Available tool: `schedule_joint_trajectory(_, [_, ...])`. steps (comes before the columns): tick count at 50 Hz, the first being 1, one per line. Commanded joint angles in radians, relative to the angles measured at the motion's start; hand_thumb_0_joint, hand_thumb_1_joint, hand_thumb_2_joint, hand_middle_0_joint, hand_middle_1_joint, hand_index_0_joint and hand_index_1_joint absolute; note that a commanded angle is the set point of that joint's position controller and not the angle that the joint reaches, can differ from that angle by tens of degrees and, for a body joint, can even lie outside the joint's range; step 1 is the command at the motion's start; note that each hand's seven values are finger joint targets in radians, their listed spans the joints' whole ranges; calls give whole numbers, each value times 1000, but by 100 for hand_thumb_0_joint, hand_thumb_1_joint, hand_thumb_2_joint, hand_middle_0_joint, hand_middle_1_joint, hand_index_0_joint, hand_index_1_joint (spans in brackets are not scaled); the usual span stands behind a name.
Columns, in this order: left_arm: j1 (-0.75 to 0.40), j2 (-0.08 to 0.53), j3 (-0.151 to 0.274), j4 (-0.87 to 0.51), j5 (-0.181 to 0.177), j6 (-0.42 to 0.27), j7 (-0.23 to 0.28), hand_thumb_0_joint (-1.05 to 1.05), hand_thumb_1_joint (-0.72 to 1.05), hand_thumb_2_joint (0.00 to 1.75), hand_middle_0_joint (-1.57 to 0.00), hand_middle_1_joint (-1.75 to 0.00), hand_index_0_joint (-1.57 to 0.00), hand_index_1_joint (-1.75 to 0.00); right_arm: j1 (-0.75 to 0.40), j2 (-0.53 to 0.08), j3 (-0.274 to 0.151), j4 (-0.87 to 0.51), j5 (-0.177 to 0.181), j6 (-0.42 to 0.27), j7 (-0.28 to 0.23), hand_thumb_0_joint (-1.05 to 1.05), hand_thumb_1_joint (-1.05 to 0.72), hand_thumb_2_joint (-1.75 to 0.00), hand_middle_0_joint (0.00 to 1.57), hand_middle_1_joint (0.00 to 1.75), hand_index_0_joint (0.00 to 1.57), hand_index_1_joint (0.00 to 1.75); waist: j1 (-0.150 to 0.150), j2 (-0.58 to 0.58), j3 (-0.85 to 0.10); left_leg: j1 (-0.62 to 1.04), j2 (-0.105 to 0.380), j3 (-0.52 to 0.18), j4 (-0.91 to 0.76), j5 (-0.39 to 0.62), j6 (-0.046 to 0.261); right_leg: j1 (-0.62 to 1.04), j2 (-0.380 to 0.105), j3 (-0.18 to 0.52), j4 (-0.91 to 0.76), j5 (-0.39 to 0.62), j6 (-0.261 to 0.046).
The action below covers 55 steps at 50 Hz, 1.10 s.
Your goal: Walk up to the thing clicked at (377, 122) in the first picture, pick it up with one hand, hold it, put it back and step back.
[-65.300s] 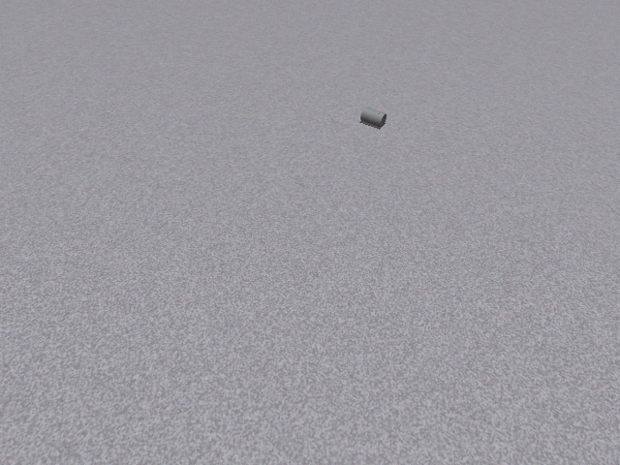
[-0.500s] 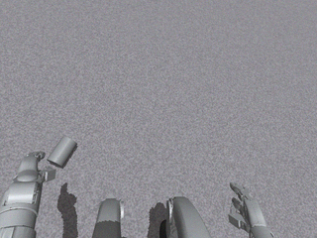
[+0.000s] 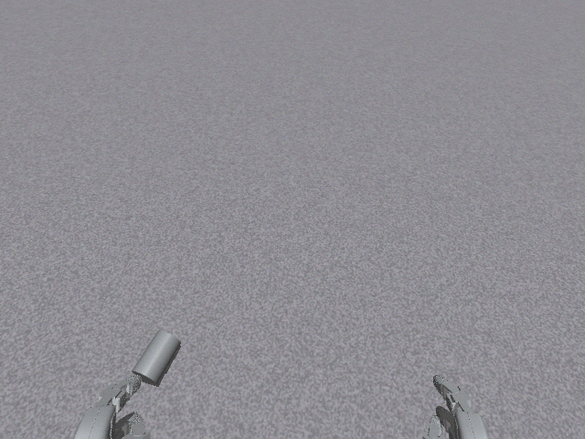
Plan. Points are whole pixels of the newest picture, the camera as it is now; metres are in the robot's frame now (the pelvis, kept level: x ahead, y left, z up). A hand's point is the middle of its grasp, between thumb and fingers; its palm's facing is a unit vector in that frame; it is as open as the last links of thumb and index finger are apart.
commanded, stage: home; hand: left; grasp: from above
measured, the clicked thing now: (157, 356) +0.50 +0.39 -0.67
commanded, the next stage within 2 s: none
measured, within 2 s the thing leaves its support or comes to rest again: neither
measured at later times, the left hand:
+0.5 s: hand out of the picture +0.16 +0.18 -0.05, palm faces +0.05 -0.98 -0.21, open 7.4 cm
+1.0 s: hand out of the picture +0.16 +0.18 -0.05, palm faces +0.05 -0.98 -0.21, open 7.4 cm
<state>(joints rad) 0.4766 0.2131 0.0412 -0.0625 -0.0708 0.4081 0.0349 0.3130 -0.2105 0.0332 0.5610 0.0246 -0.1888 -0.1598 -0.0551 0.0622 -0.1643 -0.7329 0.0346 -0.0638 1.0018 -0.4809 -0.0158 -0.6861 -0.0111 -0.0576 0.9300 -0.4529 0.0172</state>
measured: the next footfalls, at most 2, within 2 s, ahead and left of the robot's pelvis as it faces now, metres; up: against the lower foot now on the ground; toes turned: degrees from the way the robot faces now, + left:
none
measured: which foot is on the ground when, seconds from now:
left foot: down 0.00-1.00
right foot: down 0.00-1.00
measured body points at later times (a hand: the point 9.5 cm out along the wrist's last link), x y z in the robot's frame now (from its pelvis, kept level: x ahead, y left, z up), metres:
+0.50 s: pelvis +0.00 +0.00 +0.00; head +0.02 +0.00 +0.45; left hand +0.15 +0.23 -0.03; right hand +0.17 -0.25 -0.06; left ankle +0.01 +0.12 -0.68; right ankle +0.00 -0.14 -0.68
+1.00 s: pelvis +0.00 +0.00 +0.00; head +0.02 +0.00 +0.45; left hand +0.16 +0.23 -0.03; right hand +0.16 -0.25 -0.06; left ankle +0.01 +0.12 -0.68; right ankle +0.00 -0.14 -0.68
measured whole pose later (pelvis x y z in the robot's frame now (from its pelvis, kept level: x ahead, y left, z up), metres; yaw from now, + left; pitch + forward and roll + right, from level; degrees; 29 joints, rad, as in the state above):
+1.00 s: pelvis +0.00 +0.00 +0.00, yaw +0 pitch +10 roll -2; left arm 0.50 0.23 0.03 -0.12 -0.06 0.44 0.02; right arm 0.29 -0.23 0.02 0.53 0.01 -0.22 -0.17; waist -0.04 0.04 -0.16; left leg -0.69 0.03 -0.06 1.00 -0.49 -0.02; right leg -0.65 -0.02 -0.06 0.95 -0.47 0.01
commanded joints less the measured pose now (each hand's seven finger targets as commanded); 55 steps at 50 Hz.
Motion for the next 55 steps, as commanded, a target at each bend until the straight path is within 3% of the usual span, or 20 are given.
schedule_joint_trajectory(1, [-12,106,50,-235,21,-39,16,0,90,90,-20,-30,-20,-30,-82,-126,-57,-175,-9,-68,-35,0,-90,-90,20,30,20,30,-3,-27,-97,134,-32,14,-174,208,38,106,41,-20,-160,189,-18])
schedule_joint_trajectory(6, [-13,103,50,-196,35,-28,7,0,90,90,-20,-30,-20,-30,-94,-129,-58,-169,-17,-77,-41,0,-90,-90,20,30,20,30,6,-43,-31,122,-34,20,-191,160,38,99,36,-18,-170,140,-15])
schedule_joint_trajectory(16, [-16,114,44,-230,26,-18,-10,0,90,90,-20,-30,-20,-30,-97,-136,-58,-163,-17,-97,-33,0,-90,-90,20,30,20,30,7,1,-39,141,-39,22,-189,154,32,104,29,-17,-167,140,-12])
schedule_joint_trajectory(26, [-3,116,43,-237,25,-18,-5,0,90,90,-20,-30,-20,-30,-91,-147,-66,-175,-14,-93,-30,0,-90,-90,20,30,20,30,9,-11,-96,167,-30,10,-170,265,24,113,34,-23,-131,220,-18])
schedule_joint_trajectory(36, [13,114,46,-229,24,-9,-2,0,90,90,-20,-30,-20,-30,-94,-140,-62,-180,-15,-91,-30,0,-90,-90,20,30,20,30,20,-24,-73,137,-37,28,-154,238,30,109,27,-14,-139,212,-11])
schedule_joint_trajectory(42, [9,124,59,-238,24,-9,-4,0,90,90,-20,-30,-20,-30,-92,-139,-63,-181,-15,-92,-31,0,-90,-90,20,30,20,30,15,-21,-75,135,-34,23,-161,197,30,102,28,-14,-142,171,-13])
schedule_joint_trajectory(46, [-1,120,46,-254,24,-10,-4,0,90,90,-20,-30,-20,-30,-94,-143,-63,-186,-13,-90,-30,0,-90,-90,20,30,20,30,18,0,-63,136,-29,10,-173,202,25,88,32,-19,-129,171,-16])
schedule_joint_trajectory(52, [6,122,53,-243,19,-11,-6,0,90,90,-20,-30,-20,-30,-93,-142,-64,-188,-14,-93,-32,0,-90,-90,20,30,20,30,10,-46,-75,128,-36,26,-150,186,34,97,27,-10,-151,166,-8])
schedule_joint_trajectory(55, [-1,121,51,-261,23,-12,-6,0,90,90,-20,-30,-20,-30,-94,-139,-65,-187,-15,-95,-31,0,-90,-90,20,30,20,30,13,-6,-81,135,-33,20,-160,185,27,90,29,-14,-135,161,-13])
